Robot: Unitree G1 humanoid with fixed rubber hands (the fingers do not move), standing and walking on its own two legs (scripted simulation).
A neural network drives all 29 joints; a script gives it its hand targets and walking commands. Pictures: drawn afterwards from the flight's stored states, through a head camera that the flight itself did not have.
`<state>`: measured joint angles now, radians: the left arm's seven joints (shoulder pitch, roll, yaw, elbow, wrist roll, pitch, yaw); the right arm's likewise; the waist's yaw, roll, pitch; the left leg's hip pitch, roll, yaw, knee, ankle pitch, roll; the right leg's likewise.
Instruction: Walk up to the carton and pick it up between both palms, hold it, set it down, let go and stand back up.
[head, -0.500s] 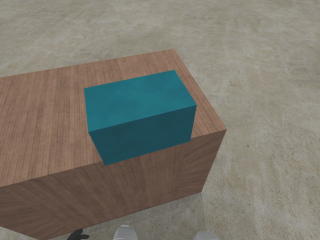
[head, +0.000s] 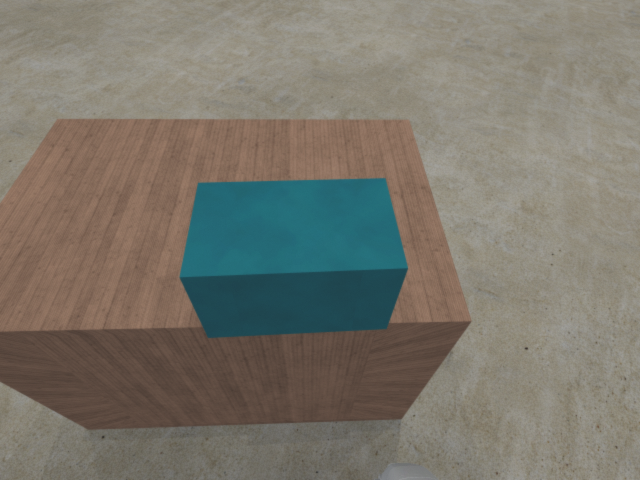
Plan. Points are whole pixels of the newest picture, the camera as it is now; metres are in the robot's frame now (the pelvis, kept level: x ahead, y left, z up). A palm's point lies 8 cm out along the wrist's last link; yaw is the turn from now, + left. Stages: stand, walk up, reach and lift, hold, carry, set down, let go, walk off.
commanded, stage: walk up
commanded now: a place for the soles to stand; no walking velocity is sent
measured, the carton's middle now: (296, 258) +0.44 +0.05 -0.04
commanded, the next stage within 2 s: none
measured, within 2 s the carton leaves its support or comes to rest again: neither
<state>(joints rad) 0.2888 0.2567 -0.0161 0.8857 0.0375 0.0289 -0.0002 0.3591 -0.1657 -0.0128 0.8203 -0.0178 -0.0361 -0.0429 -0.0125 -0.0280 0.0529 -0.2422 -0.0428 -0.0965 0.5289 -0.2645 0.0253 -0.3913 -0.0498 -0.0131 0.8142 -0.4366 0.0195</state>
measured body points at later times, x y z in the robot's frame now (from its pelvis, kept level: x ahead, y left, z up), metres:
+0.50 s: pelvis +0.01 -0.05 +0.00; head +0.01 -0.04 +0.45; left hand +0.00 +0.21 -0.15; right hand +0.10 -0.29 -0.14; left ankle -0.01 +0.08 -0.74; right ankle +0.05 -0.17 -0.74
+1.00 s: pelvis +0.03 -0.03 +0.00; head +0.03 -0.02 +0.45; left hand +0.01 +0.23 -0.15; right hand +0.12 -0.27 -0.14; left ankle -0.01 +0.08 -0.74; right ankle +0.05 -0.17 -0.74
